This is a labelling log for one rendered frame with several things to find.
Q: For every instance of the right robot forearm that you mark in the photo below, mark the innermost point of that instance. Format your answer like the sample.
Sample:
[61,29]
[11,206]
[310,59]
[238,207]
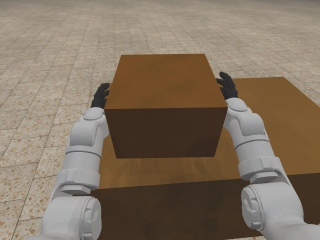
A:
[257,161]

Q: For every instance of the robot right upper arm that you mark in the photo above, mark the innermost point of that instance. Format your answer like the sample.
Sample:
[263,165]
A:
[274,210]

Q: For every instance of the right robot hand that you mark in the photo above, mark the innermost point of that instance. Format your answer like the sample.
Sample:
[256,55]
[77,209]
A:
[228,90]

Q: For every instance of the carton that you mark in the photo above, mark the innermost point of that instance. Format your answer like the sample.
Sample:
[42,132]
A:
[165,106]

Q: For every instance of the pedestal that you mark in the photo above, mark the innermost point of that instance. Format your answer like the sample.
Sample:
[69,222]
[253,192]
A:
[199,198]

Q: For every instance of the left robot hand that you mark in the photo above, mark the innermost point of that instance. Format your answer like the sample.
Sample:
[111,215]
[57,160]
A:
[99,100]

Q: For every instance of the left robot forearm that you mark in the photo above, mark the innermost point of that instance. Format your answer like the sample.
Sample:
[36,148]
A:
[80,170]

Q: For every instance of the robot left upper arm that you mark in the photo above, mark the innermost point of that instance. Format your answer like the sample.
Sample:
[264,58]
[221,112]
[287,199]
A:
[71,218]

